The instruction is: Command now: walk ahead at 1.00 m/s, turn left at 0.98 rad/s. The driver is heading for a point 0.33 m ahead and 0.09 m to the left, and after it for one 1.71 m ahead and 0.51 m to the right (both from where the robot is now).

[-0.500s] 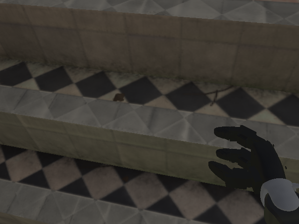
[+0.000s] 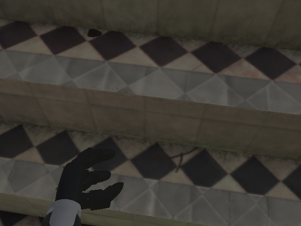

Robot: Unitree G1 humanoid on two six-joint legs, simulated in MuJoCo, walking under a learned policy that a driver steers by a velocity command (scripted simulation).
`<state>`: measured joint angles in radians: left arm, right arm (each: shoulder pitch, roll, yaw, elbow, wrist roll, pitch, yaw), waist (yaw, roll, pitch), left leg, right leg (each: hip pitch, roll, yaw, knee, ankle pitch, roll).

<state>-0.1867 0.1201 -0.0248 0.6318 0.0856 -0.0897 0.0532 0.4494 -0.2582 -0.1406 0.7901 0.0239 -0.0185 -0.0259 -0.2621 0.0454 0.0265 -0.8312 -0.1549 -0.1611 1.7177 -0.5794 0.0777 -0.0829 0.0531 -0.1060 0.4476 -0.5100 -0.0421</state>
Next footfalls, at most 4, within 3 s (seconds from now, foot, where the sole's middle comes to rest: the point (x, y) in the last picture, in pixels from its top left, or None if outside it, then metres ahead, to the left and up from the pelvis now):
0.08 left None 0.05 0.11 -0.50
0.24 left None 0.00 0.11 -0.74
0.46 right None -0.05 -0.08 -0.68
0.68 left None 0.14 0.17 -0.50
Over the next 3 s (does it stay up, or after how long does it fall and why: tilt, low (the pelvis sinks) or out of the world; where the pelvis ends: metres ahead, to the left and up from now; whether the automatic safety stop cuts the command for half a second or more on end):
falls after 0.74 s (tilt)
